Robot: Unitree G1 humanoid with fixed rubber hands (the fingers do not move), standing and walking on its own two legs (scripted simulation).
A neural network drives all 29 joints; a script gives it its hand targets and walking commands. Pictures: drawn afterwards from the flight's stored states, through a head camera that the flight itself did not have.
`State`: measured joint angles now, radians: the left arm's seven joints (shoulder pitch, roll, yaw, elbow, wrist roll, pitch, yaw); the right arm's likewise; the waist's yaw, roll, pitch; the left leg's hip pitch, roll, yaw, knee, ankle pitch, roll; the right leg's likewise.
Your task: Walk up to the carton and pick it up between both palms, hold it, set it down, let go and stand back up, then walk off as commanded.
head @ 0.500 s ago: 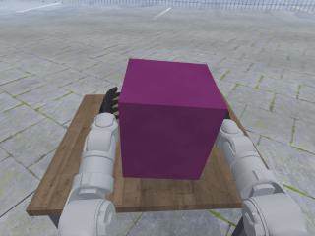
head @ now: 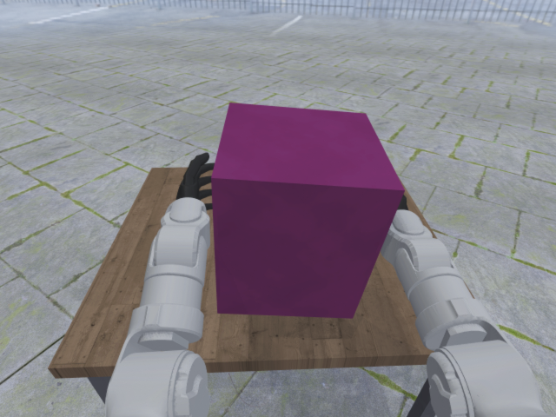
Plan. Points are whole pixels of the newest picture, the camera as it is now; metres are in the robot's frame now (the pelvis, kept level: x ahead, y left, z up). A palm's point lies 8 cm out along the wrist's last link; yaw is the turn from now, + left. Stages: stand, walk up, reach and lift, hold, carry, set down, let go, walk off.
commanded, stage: hold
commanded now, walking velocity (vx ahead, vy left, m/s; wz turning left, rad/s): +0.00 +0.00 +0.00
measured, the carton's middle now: (292, 212) +0.39 +0.00 +0.16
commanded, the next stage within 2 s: none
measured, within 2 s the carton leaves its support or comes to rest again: neither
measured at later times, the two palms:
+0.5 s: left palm (180, 198) +0.35 +0.16 +0.21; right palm (393, 208) +0.36 -0.14 +0.19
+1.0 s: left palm (182, 194) +0.36 +0.15 +0.22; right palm (391, 204) +0.37 -0.14 +0.19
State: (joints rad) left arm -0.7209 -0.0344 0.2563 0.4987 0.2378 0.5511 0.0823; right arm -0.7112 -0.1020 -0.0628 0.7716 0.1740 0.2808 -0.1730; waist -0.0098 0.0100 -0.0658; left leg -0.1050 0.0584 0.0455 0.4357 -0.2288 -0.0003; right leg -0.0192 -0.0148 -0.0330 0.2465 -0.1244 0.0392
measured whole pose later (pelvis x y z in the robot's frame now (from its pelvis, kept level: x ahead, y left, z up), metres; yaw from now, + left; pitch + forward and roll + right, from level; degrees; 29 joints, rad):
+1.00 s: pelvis +0.00 +0.00 +0.00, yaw +0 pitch -7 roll -2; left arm -0.72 -0.04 0.28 0.34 0.29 0.66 0.03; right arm -0.71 -0.09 -0.05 0.64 0.18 0.36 -0.20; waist -0.01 0.01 -0.04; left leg -0.07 0.06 0.05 0.42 -0.22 0.00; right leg 0.02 -0.01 -0.03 0.24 -0.12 0.04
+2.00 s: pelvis +0.00 +0.00 +0.00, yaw +0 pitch -8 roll -2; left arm -0.72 -0.05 0.29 0.30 0.31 0.68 0.00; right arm -0.70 -0.09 -0.05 0.62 0.18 0.36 -0.20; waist -0.01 0.01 -0.02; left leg -0.05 0.06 0.05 0.42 -0.22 0.00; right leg 0.03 -0.01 -0.03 0.24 -0.12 0.04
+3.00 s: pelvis +0.00 +0.00 +0.00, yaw +0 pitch -9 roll -2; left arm -0.71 -0.05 0.29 0.29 0.32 0.69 -0.01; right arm -0.70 -0.08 -0.05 0.62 0.17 0.34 -0.20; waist -0.01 0.00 -0.01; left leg -0.03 0.06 0.05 0.41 -0.22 0.00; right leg 0.04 -0.01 -0.03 0.24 -0.12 0.04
